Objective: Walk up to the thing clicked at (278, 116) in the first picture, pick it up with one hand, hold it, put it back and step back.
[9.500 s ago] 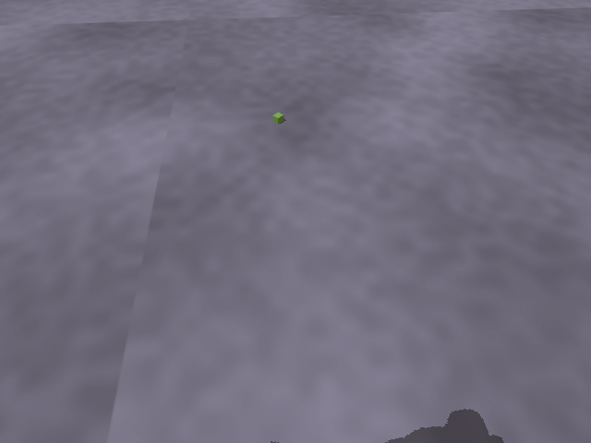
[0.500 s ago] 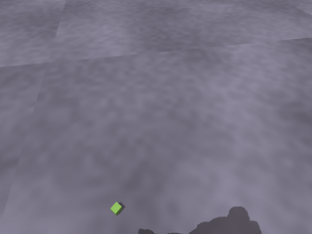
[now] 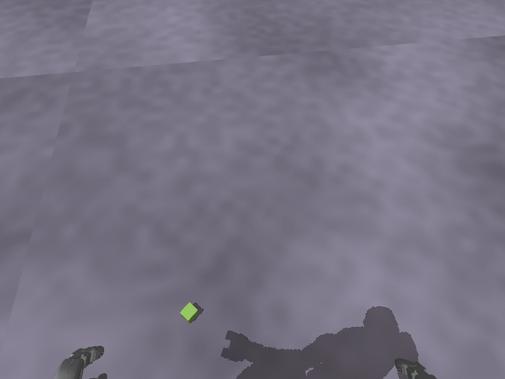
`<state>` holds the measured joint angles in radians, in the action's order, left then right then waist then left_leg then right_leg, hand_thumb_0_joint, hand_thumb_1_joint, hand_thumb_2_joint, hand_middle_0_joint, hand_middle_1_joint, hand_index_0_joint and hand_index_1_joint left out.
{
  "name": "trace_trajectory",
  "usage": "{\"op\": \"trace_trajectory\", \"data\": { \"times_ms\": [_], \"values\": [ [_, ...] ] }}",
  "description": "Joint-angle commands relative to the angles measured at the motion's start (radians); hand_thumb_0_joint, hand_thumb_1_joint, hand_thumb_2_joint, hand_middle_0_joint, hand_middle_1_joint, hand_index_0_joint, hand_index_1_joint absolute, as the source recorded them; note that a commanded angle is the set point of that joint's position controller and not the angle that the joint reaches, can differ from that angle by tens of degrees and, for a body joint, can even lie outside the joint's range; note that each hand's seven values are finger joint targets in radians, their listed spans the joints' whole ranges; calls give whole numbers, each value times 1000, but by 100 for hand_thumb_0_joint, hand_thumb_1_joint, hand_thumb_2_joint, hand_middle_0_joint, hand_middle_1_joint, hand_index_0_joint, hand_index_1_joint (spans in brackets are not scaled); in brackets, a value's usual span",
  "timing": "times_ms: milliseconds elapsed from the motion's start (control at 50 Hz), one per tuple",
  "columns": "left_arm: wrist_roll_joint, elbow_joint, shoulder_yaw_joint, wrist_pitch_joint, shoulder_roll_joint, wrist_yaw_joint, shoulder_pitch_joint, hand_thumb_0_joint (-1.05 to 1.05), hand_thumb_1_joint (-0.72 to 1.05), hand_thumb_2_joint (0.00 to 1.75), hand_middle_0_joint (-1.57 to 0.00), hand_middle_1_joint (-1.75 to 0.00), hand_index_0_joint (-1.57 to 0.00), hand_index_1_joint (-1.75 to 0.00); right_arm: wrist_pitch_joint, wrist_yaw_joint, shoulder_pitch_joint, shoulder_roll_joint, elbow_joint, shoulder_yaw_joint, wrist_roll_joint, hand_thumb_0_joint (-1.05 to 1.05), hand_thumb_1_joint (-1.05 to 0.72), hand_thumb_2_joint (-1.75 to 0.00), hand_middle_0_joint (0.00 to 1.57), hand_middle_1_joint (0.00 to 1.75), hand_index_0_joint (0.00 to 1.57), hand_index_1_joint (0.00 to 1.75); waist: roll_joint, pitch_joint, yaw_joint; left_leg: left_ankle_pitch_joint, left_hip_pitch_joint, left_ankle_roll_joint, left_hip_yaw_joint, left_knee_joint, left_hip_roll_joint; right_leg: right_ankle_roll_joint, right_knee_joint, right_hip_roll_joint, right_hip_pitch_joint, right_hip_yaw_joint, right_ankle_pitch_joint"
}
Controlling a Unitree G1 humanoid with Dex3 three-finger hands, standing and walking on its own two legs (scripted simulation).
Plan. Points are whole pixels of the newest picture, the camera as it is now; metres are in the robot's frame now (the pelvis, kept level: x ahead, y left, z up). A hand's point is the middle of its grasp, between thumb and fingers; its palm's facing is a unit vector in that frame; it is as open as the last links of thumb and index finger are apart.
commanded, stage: rise first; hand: left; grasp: from above
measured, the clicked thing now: (189, 312) +0.40 +0.21 -0.76
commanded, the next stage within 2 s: none
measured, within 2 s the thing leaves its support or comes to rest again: neither
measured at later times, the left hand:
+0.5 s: hand out of the picture +0.13 +0.27 -0.23, palm faces -0.12 -0.83 -0.55, open 12.6 cm
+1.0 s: hand (141, 347) +0.24 +0.28 -0.43, palm faces -0.24 -0.33 -0.91, open 12.8 cm
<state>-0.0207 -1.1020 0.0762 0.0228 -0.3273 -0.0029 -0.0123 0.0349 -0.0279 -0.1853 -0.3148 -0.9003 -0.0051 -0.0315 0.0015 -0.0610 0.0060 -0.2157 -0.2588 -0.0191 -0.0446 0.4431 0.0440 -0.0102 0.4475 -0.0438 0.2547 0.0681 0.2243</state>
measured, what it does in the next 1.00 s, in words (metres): lowers itself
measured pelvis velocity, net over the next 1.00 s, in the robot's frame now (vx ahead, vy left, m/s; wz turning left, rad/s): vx -0.07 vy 0.00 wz -0.03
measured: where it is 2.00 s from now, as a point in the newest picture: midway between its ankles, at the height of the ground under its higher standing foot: outside the picture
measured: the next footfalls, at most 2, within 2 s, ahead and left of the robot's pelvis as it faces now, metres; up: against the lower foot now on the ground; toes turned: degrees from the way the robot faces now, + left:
none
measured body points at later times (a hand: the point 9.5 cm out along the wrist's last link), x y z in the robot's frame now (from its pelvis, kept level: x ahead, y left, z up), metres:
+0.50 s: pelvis -0.01 +0.01 -0.07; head +0.08 +0.02 +0.37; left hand +0.13 +0.31 -0.20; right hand +0.13 -0.25 -0.18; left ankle +0.01 +0.13 -0.74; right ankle +0.00 -0.12 -0.74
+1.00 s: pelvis -0.07 +0.00 -0.26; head +0.11 +0.02 +0.15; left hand +0.25 +0.29 -0.38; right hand +0.08 -0.26 -0.40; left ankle +0.01 +0.13 -0.74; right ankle +0.00 -0.13 -0.74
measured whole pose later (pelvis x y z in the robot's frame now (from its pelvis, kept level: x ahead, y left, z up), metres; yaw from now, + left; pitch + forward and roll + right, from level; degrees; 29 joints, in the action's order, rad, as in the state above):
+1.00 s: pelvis -0.07 +0.00 -0.26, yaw -2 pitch +33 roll -2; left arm -0.67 -1.23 0.16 -0.34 -0.30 -0.68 -0.57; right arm 0.17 0.04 -0.03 -0.24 -0.81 -0.01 0.11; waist 0.01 0.21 0.06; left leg -0.63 -1.76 -0.03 0.05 1.81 0.08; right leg 0.02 1.78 -0.05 1.74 0.07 0.62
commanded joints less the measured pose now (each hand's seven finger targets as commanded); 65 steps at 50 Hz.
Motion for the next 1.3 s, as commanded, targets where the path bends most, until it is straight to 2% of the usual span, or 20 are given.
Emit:
{"op": "trace_trajectory", "data": {
  "times_ms": [0, 60, 120, 160, 340, 460, 500, 600, 660, 680, 700, 720, 780, 860, 940, 980, 1060, 1140, 1220, 1280],
  "values": [
    [-96, 39, 132, 10, -247, 4, 35, 0, 25, 84, -29, -83, -29, -83, 33, -8, -79, -121, 163, -78, 14, 0, -87, -89, 20, 30, 20, 30, -14, 266, -34, 129, -75, 27, -15, 83, -65, 26, 63, 23, 8, -32, -145],
    [-135, 136, 113, -30, -199, -20, 23, 0, 1, 82, -30, -86, -30, -86, 36, -7, -75, -108, 232, -86, 10, 0, -85, -89, 20, 30, 20, 30, -31, 296, -23, 158, -67, 19, -12, 96, -66, 27, 81, 33, 26, -29, -162],
    [-156, 185, 106, -91, -181, -49, -3, 0, -23, 82, -33, -83, -31, -85, 40, 2, -51, -101, 285, -82, 6, 0, -86, -89, 20, 30, 20, 30, -2, 235, -7, 88, -137, 21, 1, 129, -57, 26, 98, 42, 116, -18, -72],
    [-175, 219, 106, -108, -169, -66, -1, 0, -35, 82, -34, -83, -31, -86, 52, 8, -47, -97, 314, -83, 10, 0, -87, -89, 20, 30, 20, 30, -10, 253, -4, 62, -163, 17, 2, 171, -51, 29, 145, 47, 163, -14, -35],
    [-271, 423, 129, -127, -141, -154, 37, 0, -34, 81, -37, -81, -34, -84, 103, 4, -58, -77, 368, -90, 30, 0, -86, -89, 20, 30, 20, 30, -58, 359, 1, -10, -351, 10, 32, 387, -28, 34, 393, 47, 403, -22, 45],
    [-316, 537, 101, -201, -101, -200, 68, 0, -34, 82, -37, -77, -33, -82, 111, -13, -46, -67, 385, -93, 34, 0, -84, -89, 20, 30, 20, 30, -74, 402, 20, -41, -421, 11, 46, 476, -19, 32, 474, 44, 494, -27, 67],
    [-350, 504, 78, -212, -94, -220, -17, 0, -34, 82, -36, -78, -32, -82, 116, -22, -39, -68, 369, -88, 36, 0, -84, -89, 20, 30, 20, 30, -49, 389, 45, -67, -482, 15, 50, 531, -16, 33, 521, 44, 563, -27, 87],
    [-467, 368, 79, -223, -80, -324, -137, 0, -31, 81, -39, -69, -34, -75, 121, -27, -3, -71, 346, -77, 50, 0, -84, -89, 20, 30, 20, 30, -69, 448, 26, -101, -662, 7, 64, 686, -18, 46, 710, 40, 769, -19, 133],
    [-526, 284, 39, -230, -31, -399, -254, 0, -29, 79, -41, -65, -35, -71, 128, -24, 12, -78, 317, -77, 57, 0, -85, -89, 20, 30, 20, 30, -60, 527, 45, -98, -758, 1, 67, 787, -21, 46, 811, 41, 872, -19, 118],
    [-546, 249, 47, -233, -38, -426, -275, 0, -29, 79, -40, -65, -35, -70, 130, -20, 20, -81, 306, -75, 61, 0, -86, -89, 20, 30, 20, 30, -61, 547, 32, -113, -793, -3, 78, 815, -21, 46, 854, 38, 920, -15, 134],
    [-562, 236, 23, -236, -15, -451, -299, 0, -29, 79, -40, -66, -36, -71, 134, -16, 23, -80, 299, -73, 64, 0, -87, -89, 20, 30, 20, 30, -60, 594, 37, -83, -805, -5, 79, 852, -19, 47, 888, 37, 949, -14, 109],
    [-586, 199, 83, -247, -94, -487, -297, 0, -27, 77, -40, -68, -37, -71, 132, -13, 22, -93, 274, -75, 64, 0, -88, -90, 20, 30, 20, 30, -69, 627, 15, -81, -828, -6, 75, 881, -20, 49, 916, 39, 975, -16, 115],
    [-640, 164, 54, -284, -84, -583, -458, 0, -29, 77, -36, -73, -34, -75, 139, 1, 35, -90, 238, -69, 78, 0, -90, -90, 20, 30, 20, 30, -58, 728, 44, -73, -930, 2, 55, 988, -25, 42, 977, 38, 1004, -19, 65],
    [-676, 34, 94, -345, -162, -686, -621, 0, -35, 82, -29, -83, -29, -84, 154, 25, 34, -103, 176, -69, 109, 0, -90, -90, 20, 30, 20, 30, -51, 801, 61, -119, -1052, 8, 43, 1115, -22, 30, 1042, 38, 1081, -23, 86],
    [-686, -76, 119, -379, -215, -739, -743, 0, -37, 85, -30, -80, -27, -83, 167, 63, 54, -81, 139, -63, 144, 0, -91, -90, 20, 30, 20, 30, -62, 857, 55, -178, -1200, 10, 21, 1240, -19, 18, 1112, 32, 1125, -48, 153],
    [-679, -82, 115, -388, -238, -748, -834, 0, -36, 85, -32, -78, -29, -81, 172, 85, 57, -79, 130, -70, 160, 0, -91, -90, 20, 30, 20, 30, -49, 856, 76, -212, -1272, 13, 23, 1296, -15, 9, 1127, 31, 1161, -72, 223],
    [-664, -138, 101, -393, -224, -742, -942, 0, -37, 85, -35, -73, -30, -78, 189, 131, 61, -79, 103, -75, 172, 0, -91, -91, 20, 30, 20, 30, -105, 865, 104, -302, -1288, 10, 33, 1353, -10, 18, 1177, 38, 1297, -52, 361],
    [-660, -168, 109, -388, -264, -728, -1027, 0, -37, 86, -33, -76, -29, -80, 207, 168, 51, -95, 71, -76, 173, 0, -91, -91, 20, 30, 20, 30, -125, 842, 127, -390, -1357, 15, 48, 1396, -14, 22, 1246, 45, 1402, -26, 448],
    [-659, -238, 140, -379, -305, -712, -1083, 0, -36, 84, -31, -80, -29, -82, 222, 191, 21, -114, 41, -72, 168, 0, -90, -91, 20, 30, 20, 30, -151, 825, 145, -454, -1390, 16, 68, 1427, -15, 25, 1320, 42, 1501, 1, 475],
    [-660, -275, 167, -368, -334, -707, -1135, 0, -36, 84, -29, -82, -28, -84, 234, 208, -6, -133, 27, -66, 167, 0, -90, -91, 20, 30, 20, 30, -189, 817, 157, -454, -1390, 13, 88, 1441, -10, 26, 1393, 32, 1566, 25, 423]
  ]
}}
